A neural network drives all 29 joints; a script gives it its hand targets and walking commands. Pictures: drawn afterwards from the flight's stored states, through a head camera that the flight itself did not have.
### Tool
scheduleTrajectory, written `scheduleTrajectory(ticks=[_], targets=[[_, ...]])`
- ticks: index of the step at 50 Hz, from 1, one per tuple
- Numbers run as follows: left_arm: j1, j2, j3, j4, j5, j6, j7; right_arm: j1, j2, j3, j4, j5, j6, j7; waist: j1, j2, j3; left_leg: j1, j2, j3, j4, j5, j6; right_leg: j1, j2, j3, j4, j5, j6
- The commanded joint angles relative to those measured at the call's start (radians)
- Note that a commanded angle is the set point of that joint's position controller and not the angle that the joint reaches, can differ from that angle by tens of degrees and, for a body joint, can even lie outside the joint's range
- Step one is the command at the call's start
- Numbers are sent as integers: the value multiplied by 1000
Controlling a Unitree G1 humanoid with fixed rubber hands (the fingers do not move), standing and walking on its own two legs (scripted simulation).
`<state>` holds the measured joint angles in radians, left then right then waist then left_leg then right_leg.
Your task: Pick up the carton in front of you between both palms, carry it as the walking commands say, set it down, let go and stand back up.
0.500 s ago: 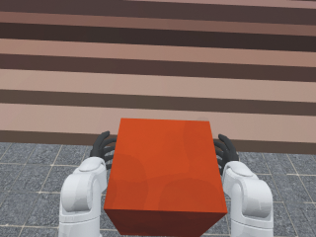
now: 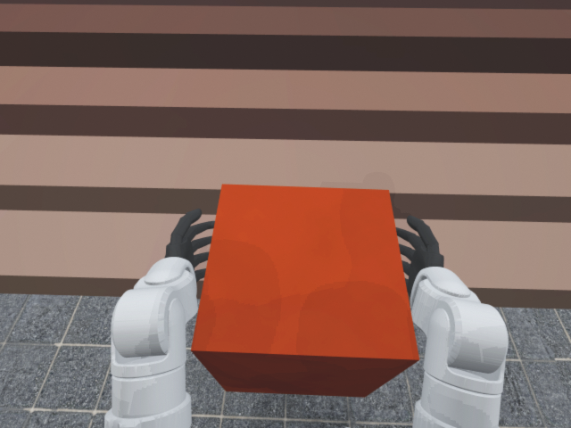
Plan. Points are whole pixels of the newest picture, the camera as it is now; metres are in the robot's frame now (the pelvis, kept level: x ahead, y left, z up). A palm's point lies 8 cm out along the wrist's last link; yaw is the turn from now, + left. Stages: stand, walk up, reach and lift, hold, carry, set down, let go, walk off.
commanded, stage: carry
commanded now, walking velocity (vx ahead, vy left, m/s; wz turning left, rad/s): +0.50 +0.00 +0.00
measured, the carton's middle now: (299, 300) +0.28 +0.00 +0.03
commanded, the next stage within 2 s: none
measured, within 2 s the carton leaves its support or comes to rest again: neither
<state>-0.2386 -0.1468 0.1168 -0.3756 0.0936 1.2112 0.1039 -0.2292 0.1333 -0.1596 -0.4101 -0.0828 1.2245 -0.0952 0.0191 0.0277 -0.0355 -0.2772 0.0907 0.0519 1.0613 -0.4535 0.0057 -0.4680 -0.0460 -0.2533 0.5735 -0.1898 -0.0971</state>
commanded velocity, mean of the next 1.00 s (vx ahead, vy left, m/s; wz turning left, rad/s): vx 0.50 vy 0.00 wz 0.00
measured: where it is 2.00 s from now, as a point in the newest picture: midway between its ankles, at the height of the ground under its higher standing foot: (354, 94)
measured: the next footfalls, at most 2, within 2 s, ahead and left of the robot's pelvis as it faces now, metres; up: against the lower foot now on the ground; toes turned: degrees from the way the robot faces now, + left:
left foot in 0.38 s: +0.43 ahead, +0.09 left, +0.00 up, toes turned +6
right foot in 0.94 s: +0.82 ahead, -0.11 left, +0.15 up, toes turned +1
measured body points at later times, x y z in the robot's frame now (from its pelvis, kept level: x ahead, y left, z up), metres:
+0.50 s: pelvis +0.32 +0.04 +0.00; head +0.37 +0.05 +0.45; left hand +0.72 +0.16 +0.12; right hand +0.69 -0.14 +0.13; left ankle +0.39 +0.09 -0.72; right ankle +0.18 -0.08 -0.62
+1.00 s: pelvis +0.68 -0.05 +0.04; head +0.77 -0.03 +0.48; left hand +1.06 +0.11 +0.14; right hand +1.08 -0.19 +0.14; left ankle +0.47 +0.09 -0.53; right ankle +0.79 -0.11 -0.57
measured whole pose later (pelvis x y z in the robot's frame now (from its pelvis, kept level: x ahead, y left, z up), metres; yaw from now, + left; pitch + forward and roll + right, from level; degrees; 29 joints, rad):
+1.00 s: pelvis +0.68 -0.05 +0.04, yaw +1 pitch +5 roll -2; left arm -0.74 -0.07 0.21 -0.08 0.11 1.27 0.15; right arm -0.71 0.00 -0.32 -0.09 0.00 1.27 -0.13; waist 0.05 0.00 0.13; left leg -0.32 -0.03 -0.14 1.37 -0.28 0.00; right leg -0.90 0.06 -0.15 1.27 -0.43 -0.22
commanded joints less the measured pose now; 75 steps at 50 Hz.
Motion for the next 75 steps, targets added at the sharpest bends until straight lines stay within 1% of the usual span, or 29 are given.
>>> scheduleTrajectory(ticks=[1,12,16,17,18,19,22,26,37,41,42,43,44,45,46,47,49,51,54,57,60,62,64,65,66,67,68,71,75], targets=[[-580,-827,-732,-202,-448,16,-235,-556,809,758,-134,386,9,221,10,-100,-394,-380,29,-41,83,157,29,567,-268,382,-288,217,-46],[-861,-584,-628,113,-446,103,-212,-858,583,648,146,360,102,172,47,-177,-206,-308,-54,133,-470,397,29,499,-159,121,-292,382,-41],[-1057,-689,-591,208,-483,113,-206,-995,673,585,282,412,112,186,-75,-93,-355,127,-109,152,-602,380,78,401,-85,41,116,472,39],[-1097,-716,-580,226,-488,115,-204,-1027,679,563,313,419,109,189,-110,73,-431,353,62,-80,-604,377,121,191,-30,56,347,193,69],[-1145,-754,-579,226,-501,117,-204,-1065,694,542,342,428,102,190,-111,315,-493,532,251,-520,-662,351,217,-96,89,119,614,-277,99],[-1191,-761,-568,247,-505,116,-198,-1110,738,545,342,451,95,195,-105,286,-515,588,272,-605,-708,341,251,-241,82,224,787,-324,77],[-1276,-857,-532,255,-486,94,-168,-1278,883,577,289,531,80,215,-86,74,-483,454,216,-377,-658,504,200,-289,-3,270,802,-192,33],[-1259,-903,-498,262,-439,62,-134,-1346,948,571,240,558,58,217,-73,66,-531,484,189,-257,-632,672,207,-333,-4,237,753,-150,39],[-1205,-818,-558,189,-372,49,-131,-1246,845,619,191,493,48,208,-196,112,-372,910,270,-369,-609,902,303,-1184,4,177,1426,-523,-19],[-1111,-735,-515,317,-318,80,-128,-1166,798,602,283,484,63,212,-258,45,-258,1054,188,-272,-602,1261,209,-1325,6,162,1213,-821,-39],[-1088,-726,-501,333,-309,82,-129,-1168,809,582,291,488,63,217,-164,33,-286,751,114,-131,-655,1498,146,-876,27,86,811,-662,-42],[-1099,-724,-496,325,-302,76,-134,-1199,833,602,270,520,59,227,9,78,-402,298,64,-28,-576,1660,116,-153,87,47,440,-298,-64],[-1121,-757,-519,277,-337,72,-140,-1224,878,636,230,548,54,240,173,266,-579,89,84,10,-379,1869,100,372,191,18,421,-59,-70],[-1173,-790,-532,203,-350,57,-152,-1327,890,645,163,546,47,250,330,103,-723,-114,26,-22,120,1396,25,690,121,254,311,104,-135],[-1210,-816,-566,171,-375,39,-158,-1309,930,619,150,527,46,251,204,-410,-794,-281,-283,-87,669,127,-43,667,-202,972,-33,488,-280],[-1163,-849,-580,168,-391,39,-158,-1294,896,575,223,505,51,240,143,-242,-879,-241,-293,-277,845,172,-3,646,-187,1090,-51,656,-315],[-1296,-957,-656,37,-516,29,-183,-1232,887,559,182,453,39,211,97,-70,-752,-416,-224,-268,942,205,22,640,-166,916,20,443,-188],[-1281,-1008,-673,101,-565,25,-208,-1100,860,528,219,333,27,181,67,-90,-617,-559,-179,-199,871,191,37,639,-125,755,-2,470,-106],[-1283,-1026,-718,133,-607,10,-236,-1097,811,543,228,275,5,167,85,-44,-578,-705,-130,-124,803,88,74,680,-140,763,-53,442,-156],[-1307,-1030,-712,184,-621,-2,-265,-1039,800,529,312,208,-36,153,118,25,-444,-921,-121,13,722,-75,91,790,-146,609,-69,805,-138],[-1267,-973,-659,283,-607,6,-277,-1024,760,524,374,184,-31,138,134,-84,-397,-992,-139,116,678,-79,124,844,-94,524,-110,914,-106],[-1285,-938,-601,310,-612,10,-282,-1058,730,491,379,167,-17,118,68,-123,-389,-652,-153,194,308,-32,149,586,-34,357,-226,1205,-58],[-1299,-884,-521,334,-592,44,-280,-1109,715,489,393,187,5,100,-71,-232,-479,-170,-295,305,37,163,142,389,-73,239,-130,1845,-48],[-1262,-870,-481,375,-565,53,-279,-1143,719,523,338,221,19,100,-165,-290,-564,37,-290,276,-54,272,158,334,-95,188,94,1908,-29],[-1248,-865,-444,388,-524,63,-269,-1179,742,575,290,279,33,110,-274,-212,-641,292,-212,85,-286,337,252,189,-26,180,545,1644,65],[-1217,-863,-423,413,-478,75,-261,-1212,786,622,291,352,42,124,-268,100,-647,510,5,-357,-527,761,390,-109,150,282,1055,114,90],[-1207,-827,-391,410,-438,89,-252,-1257,815,646,265,400,43,135,-191,180,-740,592,217,-746,-578,1209,522,-229,260,412,1531,-161,149],[-1236,-687,-309,378,-330,113,-212,-1420,950,676,253,576,68,177,-159,-125,-512,529,197,-751,-542,638,397,-622,139,529,1557,-289,4],[-1203,-447,-139,449,-148,108,-137,-1627,971,673,285,729,79,206,-147,-216,-361,333,156,-500,-638,457,266,-598,49,373,1228,-311,-22]])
